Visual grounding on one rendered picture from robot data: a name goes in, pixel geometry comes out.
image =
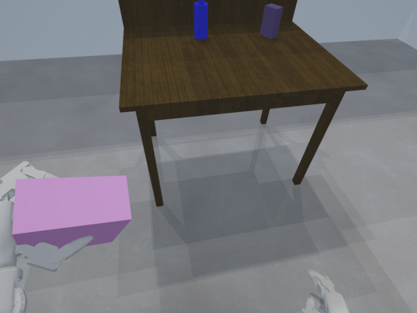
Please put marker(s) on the robot left forearm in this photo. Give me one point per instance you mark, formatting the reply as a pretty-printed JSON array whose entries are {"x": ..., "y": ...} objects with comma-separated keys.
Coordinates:
[{"x": 12, "y": 298}]

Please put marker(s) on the robot right hand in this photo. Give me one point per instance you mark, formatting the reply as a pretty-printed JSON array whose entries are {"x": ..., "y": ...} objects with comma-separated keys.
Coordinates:
[{"x": 332, "y": 301}]

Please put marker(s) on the sponge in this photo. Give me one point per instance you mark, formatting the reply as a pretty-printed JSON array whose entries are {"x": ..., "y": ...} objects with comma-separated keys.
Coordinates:
[{"x": 59, "y": 210}]

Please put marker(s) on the table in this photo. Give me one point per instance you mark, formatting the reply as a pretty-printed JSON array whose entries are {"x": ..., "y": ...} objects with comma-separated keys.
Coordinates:
[{"x": 167, "y": 73}]

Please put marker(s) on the robot left hand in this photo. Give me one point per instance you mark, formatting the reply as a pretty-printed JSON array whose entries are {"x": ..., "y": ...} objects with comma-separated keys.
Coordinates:
[{"x": 43, "y": 255}]

